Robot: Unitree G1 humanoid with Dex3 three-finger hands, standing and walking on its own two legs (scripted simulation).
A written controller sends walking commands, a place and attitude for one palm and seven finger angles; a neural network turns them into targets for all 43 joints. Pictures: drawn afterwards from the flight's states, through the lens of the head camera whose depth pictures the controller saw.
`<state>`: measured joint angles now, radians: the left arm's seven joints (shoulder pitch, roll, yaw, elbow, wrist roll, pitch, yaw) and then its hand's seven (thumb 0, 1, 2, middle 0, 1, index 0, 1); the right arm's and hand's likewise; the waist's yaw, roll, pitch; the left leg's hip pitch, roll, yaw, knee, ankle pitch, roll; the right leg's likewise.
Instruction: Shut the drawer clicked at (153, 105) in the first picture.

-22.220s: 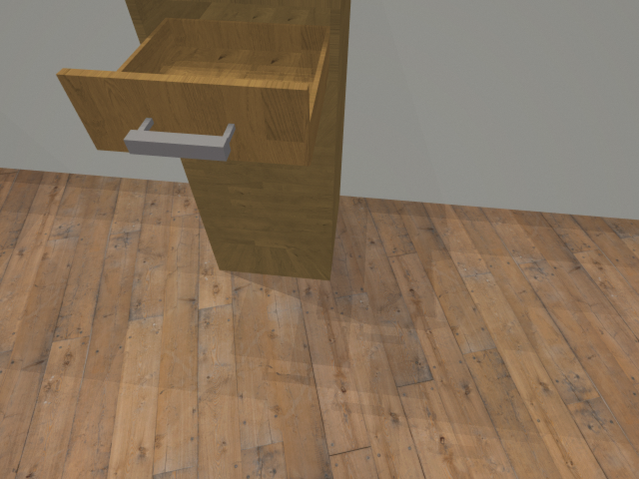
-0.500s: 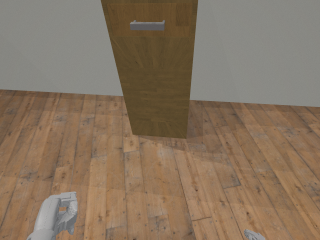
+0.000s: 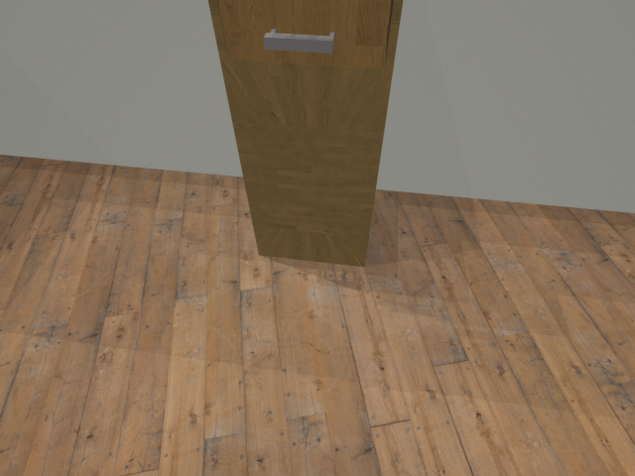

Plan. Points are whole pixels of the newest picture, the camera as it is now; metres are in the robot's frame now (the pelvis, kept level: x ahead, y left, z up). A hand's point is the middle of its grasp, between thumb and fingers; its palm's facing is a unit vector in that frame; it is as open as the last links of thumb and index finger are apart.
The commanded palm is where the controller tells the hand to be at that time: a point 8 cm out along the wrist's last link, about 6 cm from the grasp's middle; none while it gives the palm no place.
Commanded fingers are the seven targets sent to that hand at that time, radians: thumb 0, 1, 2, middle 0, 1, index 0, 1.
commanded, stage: let the arm hang, fingers relaxed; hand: left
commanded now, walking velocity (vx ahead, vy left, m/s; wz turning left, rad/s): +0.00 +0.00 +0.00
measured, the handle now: (300, 38) +0.98 +0.10 +0.11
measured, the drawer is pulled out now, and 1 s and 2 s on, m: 0.00 0.00 0.00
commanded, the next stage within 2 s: look to check the result in 0.46 s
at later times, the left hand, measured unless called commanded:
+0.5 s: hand out of the picture -0.01 +0.17 -0.17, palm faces +0.04 -0.98 -0.18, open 7.4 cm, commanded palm none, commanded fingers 0.00 0.90 0.90 -0.20 -0.30 -0.20 -0.30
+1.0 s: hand out of the picture +0.02 +0.17 -0.17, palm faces +0.02 -0.98 -0.19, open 7.4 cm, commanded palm none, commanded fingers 0.00 0.90 0.90 -0.20 -0.30 -0.20 -0.30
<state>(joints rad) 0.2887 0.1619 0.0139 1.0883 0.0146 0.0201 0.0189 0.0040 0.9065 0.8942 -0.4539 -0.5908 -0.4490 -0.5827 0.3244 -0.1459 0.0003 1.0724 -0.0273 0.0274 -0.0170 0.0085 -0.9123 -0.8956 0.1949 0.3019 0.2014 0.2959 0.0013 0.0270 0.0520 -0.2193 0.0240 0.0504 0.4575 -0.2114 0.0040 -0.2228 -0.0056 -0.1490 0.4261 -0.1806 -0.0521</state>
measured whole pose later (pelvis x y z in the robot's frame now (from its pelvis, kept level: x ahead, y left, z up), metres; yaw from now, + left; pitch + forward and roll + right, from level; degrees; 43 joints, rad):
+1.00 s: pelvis +0.02 +0.00 +0.00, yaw -2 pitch -2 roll +0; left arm 0.28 0.11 0.02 1.16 0.02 -0.01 0.03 0.00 0.91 0.89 -0.20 -0.30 -0.20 -0.30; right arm 0.31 -0.12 -0.01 1.14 -0.02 0.00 -0.03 0.01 -0.91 -0.90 0.19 0.30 0.20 0.30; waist -0.01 0.03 0.04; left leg -0.16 0.02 0.08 0.41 -0.22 0.01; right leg -0.19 -0.01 -0.12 0.41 -0.20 -0.04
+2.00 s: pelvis +0.03 -0.02 +0.01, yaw -1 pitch -2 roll +0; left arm 0.20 0.18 0.03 1.15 0.01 -0.02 0.02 0.00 0.91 0.89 -0.20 -0.30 -0.20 -0.30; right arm 0.24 -0.21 -0.01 1.14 -0.02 0.01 -0.03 0.01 -0.91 -0.90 0.20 0.30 0.20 0.30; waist -0.01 0.04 0.05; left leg -0.11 0.05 0.07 0.36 -0.22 -0.03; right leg -0.13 0.03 -0.13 0.34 -0.19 -0.07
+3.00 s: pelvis +0.04 -0.01 +0.01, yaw -2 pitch -1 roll +0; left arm 0.15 0.25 0.02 1.15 0.02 -0.02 0.01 0.00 0.91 0.89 -0.20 -0.30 -0.20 -0.30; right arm 0.17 -0.26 -0.01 1.14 -0.02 0.00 -0.02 0.01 -0.91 -0.90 0.20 0.30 0.20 0.30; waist -0.01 0.02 0.05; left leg -0.09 0.04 0.08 0.32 -0.20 -0.02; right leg -0.11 0.02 -0.12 0.31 -0.18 -0.06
